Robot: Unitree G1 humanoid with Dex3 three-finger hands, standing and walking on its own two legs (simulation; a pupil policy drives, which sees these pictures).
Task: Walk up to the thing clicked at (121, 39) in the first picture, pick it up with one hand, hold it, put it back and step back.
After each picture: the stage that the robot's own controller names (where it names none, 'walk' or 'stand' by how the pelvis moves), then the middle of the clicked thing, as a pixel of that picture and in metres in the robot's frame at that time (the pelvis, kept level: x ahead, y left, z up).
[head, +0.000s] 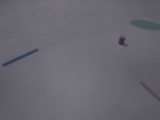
stand; (121, 39) +1.51 -0.51 -0.72
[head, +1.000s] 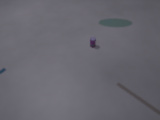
walk; (92, 42) +1.46 -0.07 -0.70
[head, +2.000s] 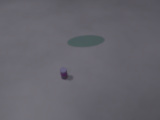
walk; (63, 73) +0.97 +0.22 -0.71
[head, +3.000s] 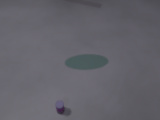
walk; (60, 107) +0.60 +0.18 -0.69
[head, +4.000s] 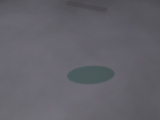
stand; out of the picture +0.43 +0.19 -0.70
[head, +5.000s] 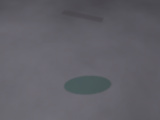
stand; out of the picture +0.38 +0.18 -0.72
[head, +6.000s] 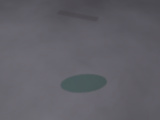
stand; out of the picture +0.40 +0.20 -0.73
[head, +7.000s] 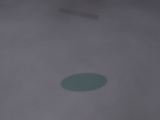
stand; out of the picture +0.40 +0.20 -0.73
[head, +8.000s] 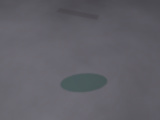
stand; out of the picture +0.39 +0.20 -0.73
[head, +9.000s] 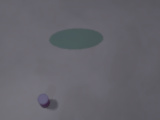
go down; (44, 101) +0.43 +0.20 -0.58
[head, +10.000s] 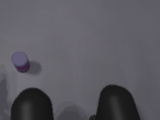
go down; (21, 62) +0.47 +0.24 -0.31
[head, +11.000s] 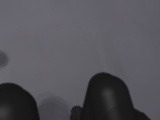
close in; out of the picture +0.45 +0.27 -0.24
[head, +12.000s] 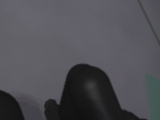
close; out of the picture +0.44 +0.30 -0.22
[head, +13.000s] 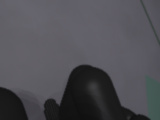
lift; out of the picture +0.42 +0.28 -0.23
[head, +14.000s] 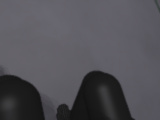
lift; out of the picture +0.38 +0.27 -0.19
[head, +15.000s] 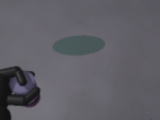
lift; (26, 90) +0.33 +0.18 +0.00
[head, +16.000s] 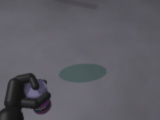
hold; (39, 97) +0.33 +0.15 +0.01
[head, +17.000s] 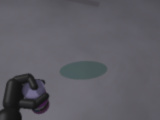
hold; (37, 97) +0.32 +0.16 +0.00
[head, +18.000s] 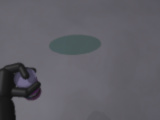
crouch; (29, 85) +0.37 +0.18 -0.06
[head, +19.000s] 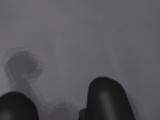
lower; out of the picture +0.49 +0.28 -0.10
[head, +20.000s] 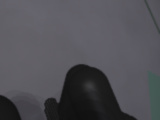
lower; out of the picture +0.43 +0.30 -0.23
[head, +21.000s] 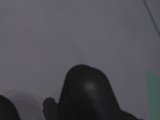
lower; out of the picture +0.43 +0.30 -0.23
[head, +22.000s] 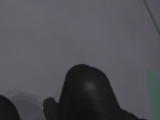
lower; out of the picture +0.43 +0.30 -0.23
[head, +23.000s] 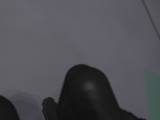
lower; out of the picture +0.44 +0.31 -0.23
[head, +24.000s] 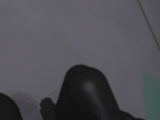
open; out of the picture +0.43 +0.28 -0.24
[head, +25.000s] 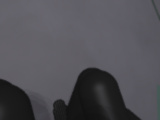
stand; out of the picture +0.44 +0.27 -0.24
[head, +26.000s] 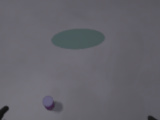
stand; (48, 103) +0.43 +0.18 -0.56
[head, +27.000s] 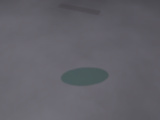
stand; out of the picture +0.41 +0.17 -0.67
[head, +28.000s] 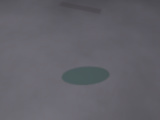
stand; out of the picture +0.40 +0.17 -0.67
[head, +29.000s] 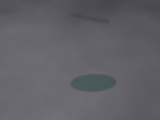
stand; out of the picture +0.44 +0.15 -0.72
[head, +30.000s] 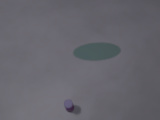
walk; (69, 105) +0.48 +0.16 -0.70
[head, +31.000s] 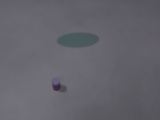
walk; (56, 84) +0.70 +0.15 -0.71
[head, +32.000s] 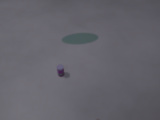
stand; (60, 70) +1.00 +0.24 -0.70
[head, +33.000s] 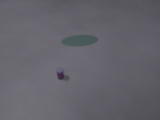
stand; (60, 73) +0.98 +0.21 -0.72
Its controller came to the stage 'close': yes
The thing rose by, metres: 0.71
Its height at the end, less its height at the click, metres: +0.00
